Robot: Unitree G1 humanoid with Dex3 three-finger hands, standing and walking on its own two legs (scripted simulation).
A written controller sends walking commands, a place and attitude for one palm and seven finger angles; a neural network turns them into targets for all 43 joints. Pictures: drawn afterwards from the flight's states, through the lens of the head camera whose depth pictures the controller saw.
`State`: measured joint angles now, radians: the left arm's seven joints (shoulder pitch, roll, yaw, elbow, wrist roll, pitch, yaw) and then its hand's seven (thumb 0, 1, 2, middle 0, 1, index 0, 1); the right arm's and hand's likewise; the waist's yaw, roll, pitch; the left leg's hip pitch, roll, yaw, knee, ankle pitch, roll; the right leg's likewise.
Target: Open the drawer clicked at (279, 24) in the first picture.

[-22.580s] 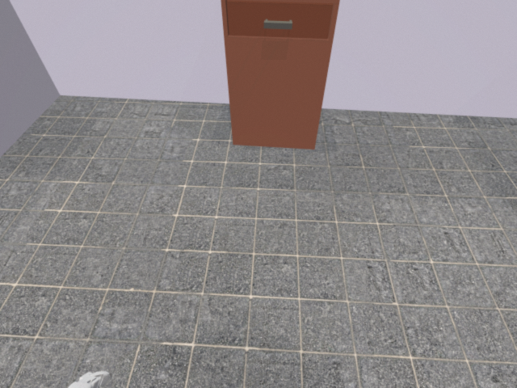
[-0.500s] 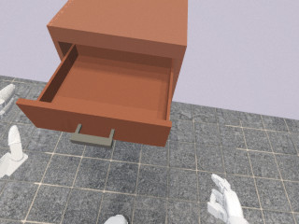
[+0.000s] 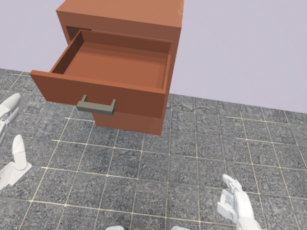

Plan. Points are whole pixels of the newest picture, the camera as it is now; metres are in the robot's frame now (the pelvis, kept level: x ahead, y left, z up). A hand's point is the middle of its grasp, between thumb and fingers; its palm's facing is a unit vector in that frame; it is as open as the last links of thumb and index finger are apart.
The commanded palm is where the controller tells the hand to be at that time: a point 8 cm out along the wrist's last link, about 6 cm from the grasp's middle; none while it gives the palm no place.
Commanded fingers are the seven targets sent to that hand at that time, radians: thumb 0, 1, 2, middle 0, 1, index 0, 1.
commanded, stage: stop stepping back and stand still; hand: left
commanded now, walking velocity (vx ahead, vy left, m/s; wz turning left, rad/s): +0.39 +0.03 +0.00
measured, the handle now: (97, 103) +0.50 +0.22 -0.05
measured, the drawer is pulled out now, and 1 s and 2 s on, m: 0.30 0.30 0.30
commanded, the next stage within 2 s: let the arm hang, fingers relaxed in 0.66 s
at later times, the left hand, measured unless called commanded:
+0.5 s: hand out of the picture +0.09 +0.23 +0.17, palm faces +0.40 -0.77 -0.49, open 7.4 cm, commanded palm +0.03 +0.27 +0.18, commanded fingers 0.00 0.90 0.90 -0.20 -0.30 -0.20 -0.30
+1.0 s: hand out of the picture +0.02 +0.18 -0.14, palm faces +0.10 -0.97 -0.21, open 7.4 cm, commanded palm none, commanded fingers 0.00 0.90 0.90 -0.20 -0.30 -0.20 -0.30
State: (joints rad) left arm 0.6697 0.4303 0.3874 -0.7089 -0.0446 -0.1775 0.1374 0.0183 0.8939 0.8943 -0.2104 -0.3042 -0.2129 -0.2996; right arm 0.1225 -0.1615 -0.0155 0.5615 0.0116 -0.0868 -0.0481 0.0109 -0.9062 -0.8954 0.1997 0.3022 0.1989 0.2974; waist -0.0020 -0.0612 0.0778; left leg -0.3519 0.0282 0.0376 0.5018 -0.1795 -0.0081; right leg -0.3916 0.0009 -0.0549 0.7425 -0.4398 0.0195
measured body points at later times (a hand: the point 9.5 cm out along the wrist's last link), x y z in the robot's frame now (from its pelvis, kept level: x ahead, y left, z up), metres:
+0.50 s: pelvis -0.08 -0.02 +0.00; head -0.09 -0.02 +0.45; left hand +0.07 +0.27 +0.19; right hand +0.07 -0.27 -0.09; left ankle -0.09 +0.10 -0.73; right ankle -0.02 -0.10 -0.73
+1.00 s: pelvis -0.08 -0.01 +0.00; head -0.08 -0.01 +0.45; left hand +0.01 +0.23 -0.13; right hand +0.04 -0.23 -0.14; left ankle -0.08 +0.10 -0.73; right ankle -0.04 -0.10 -0.73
